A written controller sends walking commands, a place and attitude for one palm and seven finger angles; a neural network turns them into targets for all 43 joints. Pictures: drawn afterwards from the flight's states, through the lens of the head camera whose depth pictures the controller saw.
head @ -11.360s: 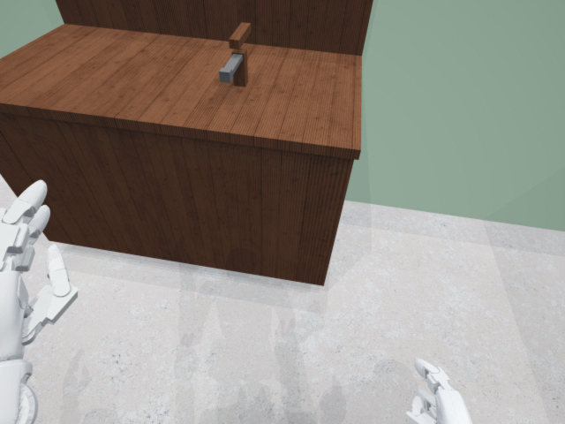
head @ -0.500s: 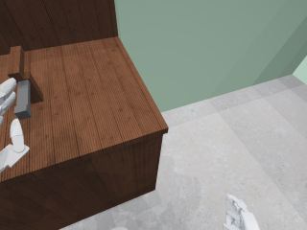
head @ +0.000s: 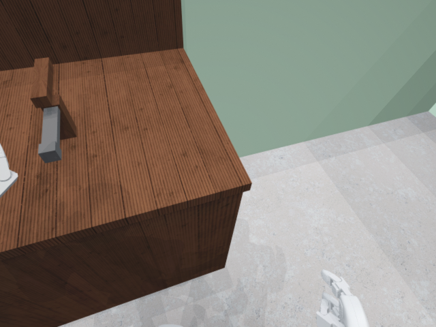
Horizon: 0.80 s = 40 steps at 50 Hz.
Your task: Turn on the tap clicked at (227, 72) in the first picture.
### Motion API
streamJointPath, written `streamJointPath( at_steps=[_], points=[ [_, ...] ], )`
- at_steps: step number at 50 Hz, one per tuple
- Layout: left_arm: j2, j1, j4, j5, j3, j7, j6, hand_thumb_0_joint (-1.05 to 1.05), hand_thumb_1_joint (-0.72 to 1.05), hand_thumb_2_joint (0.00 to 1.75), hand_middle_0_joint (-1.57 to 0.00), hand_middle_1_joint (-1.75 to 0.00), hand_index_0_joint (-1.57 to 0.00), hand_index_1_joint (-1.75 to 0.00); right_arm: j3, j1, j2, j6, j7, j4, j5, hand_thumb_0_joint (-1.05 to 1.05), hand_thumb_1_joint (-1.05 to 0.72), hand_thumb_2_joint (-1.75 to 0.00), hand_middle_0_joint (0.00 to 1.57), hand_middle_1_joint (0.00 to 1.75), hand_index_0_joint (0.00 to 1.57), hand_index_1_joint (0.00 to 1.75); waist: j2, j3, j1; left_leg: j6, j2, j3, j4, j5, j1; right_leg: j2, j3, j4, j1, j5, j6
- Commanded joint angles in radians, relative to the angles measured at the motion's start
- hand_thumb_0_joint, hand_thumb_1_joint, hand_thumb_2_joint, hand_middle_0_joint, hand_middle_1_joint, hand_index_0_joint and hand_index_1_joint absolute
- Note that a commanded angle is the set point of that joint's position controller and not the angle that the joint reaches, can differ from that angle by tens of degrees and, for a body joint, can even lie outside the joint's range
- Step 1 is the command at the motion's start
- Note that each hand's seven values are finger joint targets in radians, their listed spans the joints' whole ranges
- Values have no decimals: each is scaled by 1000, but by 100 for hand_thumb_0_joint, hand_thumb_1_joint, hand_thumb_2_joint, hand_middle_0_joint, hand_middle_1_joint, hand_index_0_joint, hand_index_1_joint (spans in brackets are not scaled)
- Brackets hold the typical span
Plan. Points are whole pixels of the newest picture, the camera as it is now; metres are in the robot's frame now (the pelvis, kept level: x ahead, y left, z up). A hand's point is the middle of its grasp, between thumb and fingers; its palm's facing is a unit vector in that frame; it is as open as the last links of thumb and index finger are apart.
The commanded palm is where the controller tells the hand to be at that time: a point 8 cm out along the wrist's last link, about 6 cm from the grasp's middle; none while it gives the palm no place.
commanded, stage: come to a stop and stand still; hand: left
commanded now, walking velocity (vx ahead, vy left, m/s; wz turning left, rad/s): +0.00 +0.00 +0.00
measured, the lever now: (50, 152) +0.36 +0.36 +0.08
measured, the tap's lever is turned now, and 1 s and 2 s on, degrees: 0 0 0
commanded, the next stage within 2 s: look again from close up in 0.58 s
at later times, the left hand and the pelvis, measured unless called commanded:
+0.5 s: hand (7, 216) +0.19 +0.28 +0.18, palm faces +0.47 -0.84 -0.27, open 7.5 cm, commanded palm +0.14 +0.31 +0.18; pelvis -0.02 +0.03 +0.01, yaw +0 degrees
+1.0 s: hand (46, 204) +0.22 +0.26 +0.16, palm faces +0.41 -0.83 -0.37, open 7.4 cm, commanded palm +0.17 +0.29 +0.18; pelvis +0.01 +0.01 +0.01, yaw +1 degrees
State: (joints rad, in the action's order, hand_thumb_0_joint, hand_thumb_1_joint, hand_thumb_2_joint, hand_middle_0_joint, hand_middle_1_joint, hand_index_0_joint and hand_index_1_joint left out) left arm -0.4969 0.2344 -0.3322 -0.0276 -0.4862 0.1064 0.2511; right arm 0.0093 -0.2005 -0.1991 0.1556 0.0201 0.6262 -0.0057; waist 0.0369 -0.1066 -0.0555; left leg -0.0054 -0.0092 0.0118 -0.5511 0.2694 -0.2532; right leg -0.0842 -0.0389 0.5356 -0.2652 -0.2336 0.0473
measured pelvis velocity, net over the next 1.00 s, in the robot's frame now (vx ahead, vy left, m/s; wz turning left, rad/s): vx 0.01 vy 0.01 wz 0.01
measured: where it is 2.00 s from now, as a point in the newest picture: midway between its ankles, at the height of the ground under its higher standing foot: outside the picture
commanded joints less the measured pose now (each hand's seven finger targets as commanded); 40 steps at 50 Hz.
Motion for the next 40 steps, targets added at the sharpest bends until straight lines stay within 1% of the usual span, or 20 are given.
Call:
streamJointPath(
  at_steps=[1,2,3,4,6,7,9,12,15,17,19,21,24,26,27,28,31,32,37,40],
  points=[
    [15,49,-286,-12,104,-8,64,0,90,90,-20,-30,-20,-30,50,58,-134,83,-22,-167,-7,0,-90,-90,20,30,20,30,-218,273,10,34,-84,-54,130,-467,124,14,38,-11,111,213,-59],
    [50,63,-328,-14,139,-10,61,0,90,90,-20,-30,-20,-30,44,80,-123,85,-33,-175,-12,0,-90,-90,20,30,20,30,-258,259,12,48,-110,-78,155,-475,131,30,11,33,90,155,-53],
    [45,53,-358,-5,146,-9,61,0,90,90,-20,-30,-20,-30,42,85,-128,83,-40,-185,-5,0,-90,-90,20,30,20,30,-250,232,13,52,-122,-90,178,-430,50,46,-5,43,110,72,-52],
    [18,54,-366,1,119,-3,58,0,90,90,-20,-30,-20,-30,42,85,-133,81,-44,-187,-4,0,-90,-90,20,30,20,30,-207,217,10,46,-119,-89,187,-371,-7,57,-10,32,135,53,-53],
    [-45,78,-368,0,40,11,57,0,90,90,-20,-30,-20,-30,37,87,-132,75,-37,-191,-4,0,-90,-90,20,30,20,30,-113,225,9,35,-95,-60,178,-216,-53,42,4,-26,172,85,-57],
    [-127,82,-380,-4,-47,26,57,0,90,90,-20,-30,-20,-30,34,91,-132,66,-27,-187,-5,0,-90,-90,20,30,20,30,-78,236,12,32,-84,-56,176,-159,-38,33,12,-50,175,93,-57],
    [-95,62,-364,-16,-49,25,65,0,90,90,-20,-30,-20,-30,27,94,-116,58,-10,-198,-1,0,-90,-90,20,30,20,30,-48,211,23,25,-60,-56,191,-50,-51,30,24,-87,154,64,-62],
    [-107,-8,-354,-15,-63,21,69,0,90,90,-20,-30,-20,-30,23,106,-120,49,6,-202,0,0,-90,-90,20,30,20,30,-191,138,29,36,-90,-86,283,139,-132,57,4,-63,158,-18,-54],
    [-29,-38,-309,-5,12,10,75,0,90,90,-20,-30,-20,-30,20,83,-118,59,2,-191,-2,0,-90,-90,20,30,20,30,-221,135,29,51,-96,-79,294,247,-172,62,11,-70,194,-29,-59],
    [14,-25,-310,-3,66,4,73,0,90,90,-20,-30,-20,-30,19,85,-113,71,-2,-187,-6,0,-90,-90,20,30,20,30,-199,153,29,49,-83,-67,271,225,-112,62,25,-108,170,-22,-60],
    [39,4,-286,6,106,2,66,0,90,90,-20,-30,-20,-30,21,66,-118,74,-4,-175,-2,0,-90,-90,20,30,20,30,-149,162,30,38,-62,-61,240,176,-62,59,52,-158,130,-25,-62],
    [50,9,-255,11,127,2,55,0,90,90,-20,-30,-20,-30,20,64,-122,73,-3,-167,1,0,-90,-90,20,30,20,30,-95,133,31,29,-43,-54,226,191,-53,53,84,-210,79,-87,-62],
    [35,-33,-221,17,115,5,45,0,90,90,-20,-30,-20,-30,21,73,-128,63,3,-160,1,0,-90,-90,20,30,20,30,-51,101,35,19,-32,-52,232,174,-50,60,86,-246,52,-110,-59],
    [7,-53,-211,20,84,9,46,0,90,90,-20,-30,-20,-30,23,80,-129,57,10,-162,1,0,-90,-90,20,30,20,30,-62,100,31,22,-33,-56,248,180,-62,65,80,-238,77,-100,-55],
    [-33,-75,-241,21,49,11,47,0,90,90,-20,-30,-20,-30,22,92,-128,54,12,-165,-1,0,-90,-90,20,30,20,30,-78,102,30,20,-34,-59,262,187,-69,72,70,-232,93,-93,-52],
    [-15,-64,-234,20,56,9,49,0,90,90,-20,-30,-20,-30,22,93,-124,52,15,-169,1,0,-90,-90,20,30,20,30,-95,107,31,25,-33,-59,265,186,-73,72,68,-224,112,-73,-52],
    [-23,-29,-305,14,42,7,59,0,90,90,-20,-30,-20,-30,26,94,-121,52,13,-186,-2,0,-90,-90,20,30,20,30,-126,151,25,28,-29,-60,255,115,-54,73,62,-195,168,9,-55],
    [-49,-18,-337,13,17,8,62,0,90,90,-20,-30,-20,-30,26,101,-118,53,12,-188,-2,0,-90,-90,20,30,20,30,-144,173,24,26,-31,-53,253,90,-42,77,50,-184,186,39,-53],
    [-21,104,-341,0,25,6,55,0,90,90,-20,-30,-20,-30,32,89,-117,56,5,-185,-5,0,-90,-90,20,30,20,30,-126,216,23,14,-23,-32,202,-86,23,67,47,-172,191,164,-54],
    [-3,130,-291,-5,34,6,43,0,90,90,-20,-30,-20,-30,38,74,-122,46,4,-178,-5,0,-90,-90,20,30,20,30,-98,200,26,8,-26,-28,190,-136,24,64,51,-172,177,192,-51]
  ],
)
